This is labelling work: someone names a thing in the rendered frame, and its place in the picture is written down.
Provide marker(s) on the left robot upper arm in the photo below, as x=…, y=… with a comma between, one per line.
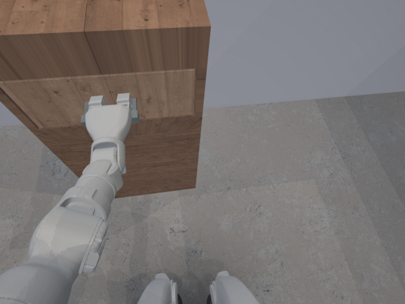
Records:
x=70, y=243

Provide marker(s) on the robot right shin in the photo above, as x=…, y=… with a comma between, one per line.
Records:
x=221, y=274

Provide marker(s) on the drawer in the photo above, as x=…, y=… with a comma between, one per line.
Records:
x=60, y=101

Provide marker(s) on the left robot thigh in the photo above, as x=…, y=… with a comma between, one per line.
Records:
x=160, y=291

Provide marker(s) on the left robot forearm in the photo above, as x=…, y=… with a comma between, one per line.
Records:
x=96, y=188

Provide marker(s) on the handle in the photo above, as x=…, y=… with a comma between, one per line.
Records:
x=134, y=112

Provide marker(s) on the cabinet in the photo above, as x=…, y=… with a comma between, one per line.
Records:
x=42, y=39

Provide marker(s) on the robot left hand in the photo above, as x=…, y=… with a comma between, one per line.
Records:
x=112, y=121

